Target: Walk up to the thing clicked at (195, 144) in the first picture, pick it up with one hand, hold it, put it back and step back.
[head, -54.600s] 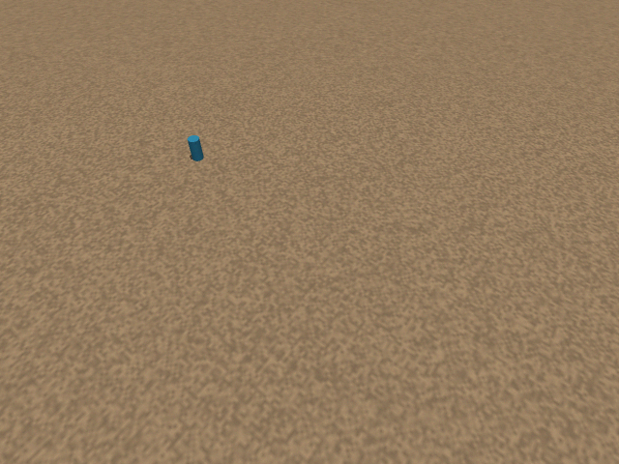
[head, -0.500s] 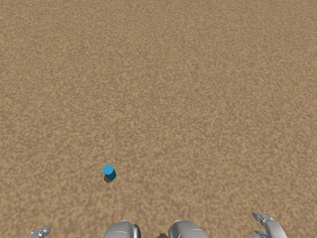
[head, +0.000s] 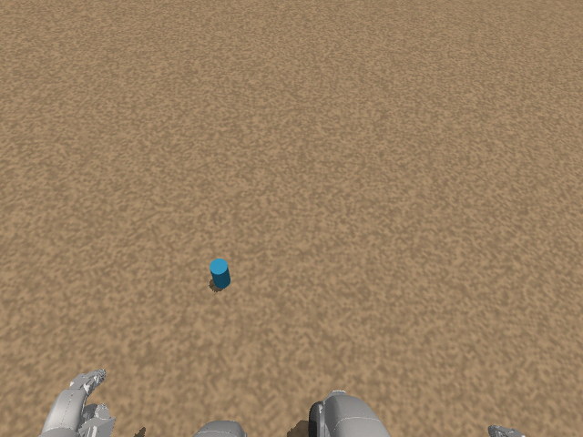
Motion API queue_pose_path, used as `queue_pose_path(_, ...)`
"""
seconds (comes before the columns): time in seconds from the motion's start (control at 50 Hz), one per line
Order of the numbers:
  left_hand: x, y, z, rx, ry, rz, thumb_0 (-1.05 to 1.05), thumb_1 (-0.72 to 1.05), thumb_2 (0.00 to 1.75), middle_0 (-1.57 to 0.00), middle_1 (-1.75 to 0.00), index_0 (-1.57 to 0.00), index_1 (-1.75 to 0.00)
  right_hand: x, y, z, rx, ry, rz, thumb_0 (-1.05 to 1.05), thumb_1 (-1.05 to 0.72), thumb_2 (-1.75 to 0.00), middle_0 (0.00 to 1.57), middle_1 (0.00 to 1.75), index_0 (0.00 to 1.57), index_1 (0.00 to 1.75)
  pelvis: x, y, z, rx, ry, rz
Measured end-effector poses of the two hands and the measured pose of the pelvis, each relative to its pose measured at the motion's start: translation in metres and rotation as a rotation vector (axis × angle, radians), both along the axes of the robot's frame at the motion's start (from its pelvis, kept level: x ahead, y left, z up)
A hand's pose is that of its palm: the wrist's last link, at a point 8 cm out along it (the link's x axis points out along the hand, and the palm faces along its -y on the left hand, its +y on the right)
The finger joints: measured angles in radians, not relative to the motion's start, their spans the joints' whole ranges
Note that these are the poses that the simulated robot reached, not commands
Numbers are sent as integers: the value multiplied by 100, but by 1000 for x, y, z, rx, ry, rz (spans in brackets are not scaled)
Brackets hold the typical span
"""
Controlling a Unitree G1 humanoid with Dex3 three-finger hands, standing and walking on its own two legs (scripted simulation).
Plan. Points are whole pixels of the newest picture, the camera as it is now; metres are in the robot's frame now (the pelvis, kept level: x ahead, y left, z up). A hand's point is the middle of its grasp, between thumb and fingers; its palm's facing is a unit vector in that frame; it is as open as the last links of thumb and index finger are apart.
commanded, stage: step back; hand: left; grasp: from above
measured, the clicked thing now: (220, 273) +0.63 +0.20 -0.69
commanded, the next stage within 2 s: none
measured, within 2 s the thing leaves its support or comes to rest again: neither
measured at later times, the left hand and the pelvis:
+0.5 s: hand out of the picture -0.11 +0.24 -0.13, palm faces -0.06 -0.91 -0.40, open 7.4 cm; pelvis -0.18 -0.03 +0.00, yaw -5 degrees
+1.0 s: hand out of the picture -0.24 +0.22 -0.14, palm faces -0.01 -0.94 -0.33, open 7.4 cm; pelvis -0.34 -0.04 +0.01, yaw -1 degrees
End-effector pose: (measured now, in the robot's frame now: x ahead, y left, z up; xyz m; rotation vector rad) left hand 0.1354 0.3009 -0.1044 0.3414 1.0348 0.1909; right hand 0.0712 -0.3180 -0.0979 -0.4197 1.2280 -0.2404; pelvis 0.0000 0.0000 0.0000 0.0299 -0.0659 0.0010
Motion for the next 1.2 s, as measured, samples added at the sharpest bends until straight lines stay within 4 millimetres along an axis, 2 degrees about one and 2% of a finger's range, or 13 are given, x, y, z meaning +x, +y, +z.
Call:
queue_pose_path(0.14,-59,6,0,-43,66,36,0,90,90,-21,-30,-20,-30,-37,17,25,4,-42,22,1,-90,-89,21,30,21,30,-39,5,16,-65,16,-10)
queue_pose_path(0.24,-112,12,-2,-13,122,40,0,90,90,-21,-30,-20,-30,-46,12,32,-6,-116,30,1,-90,-89,21,30,21,30,-73,0,16,-64,33,-45)
queue_pose_path(0.34,-162,7,-8,28,185,13,0,90,90,-20,-30,-20,-30,-67,-5,24,0,-193,35,1,-90,-89,21,30,21,30,-115,-12,5,-42,25,-86)
queue_pose_path(0.42,-203,-10,-6,45,197,7,0,91,90,-20,-30,-20,-30,-99,-27,4,18,-207,11,0,-90,-89,21,30,21,30,-153,-23,-5,-73,0,-88)
queue_pose_path(0.52,-256,-25,16,49,197,29,0,90,90,-21,-30,-20,-30,-157,-35,0,53,-134,-37,1,-90,-89,21,30,20,30,-182,-33,8,6,4,-87)
queue_pose_path(0.58,-270,-25,25,63,186,41,0,90,90,-21,-30,-20,-30,-193,-37,-1,57,-89,-44,1,-90,-89,21,30,20,30,-198,-33,14,14,24,-62)
queue_pose_path(0.66,-274,-21,27,81,120,28,0,90,90,-21,-30,-20,-30,-240,-35,-7,45,-8,-34,1,-90,-89,21,30,20,30,-224,-32,11,-4,38,-26)
queue_pose_path(0.76,-280,-11,9,58,20,30,0,90,90,-21,-30,-20,-30,-285,-20,-13,25,57,5,1,-90,-89,21,30,20,30,-266,-27,-2,-10,21,34)
queue_pose_path(0.82,-297,-15,0,20,22,38,0,90,90,-20,-30,-20,-30,-306,-10,-5,33,54,13,1,-90,-89,21,30,20,30,-288,-25,1,7,2,10)
queue_pose_path(0.9,-328,-26,1,-31,60,40,0,90,90,-20,-30,-20,-30,-322,-12,13,14,12,26,1,-90,-89,21,30,21,30,-312,-27,12,-50,15,21)
queue_pose_path(1.0,-380,-32,-3,-32,106,31,0,90,90,-21,-30,-20,-30,-323,-26,25,-4,-91,33,1,-90,-89,21,30,21,30,-343,-35,13,-46,36,-24)
queue_pose_path(1.1,-436,-40,-9,11,179,12,0,90,90,-21,-30,-20,-30,-333,-49,18,11,-196,24,1,-90,-89,21,30,21,30,-373,-50,1,-37,22,-80)
queue_pose_path(1.2,-487,-50,5,29,213,53,0,90,90,-21,-30,-20,-30,-368,-59,8,50,-157,-25,1,-90,-89,21,30,20,30,-385,-59,8,-31,8,-85)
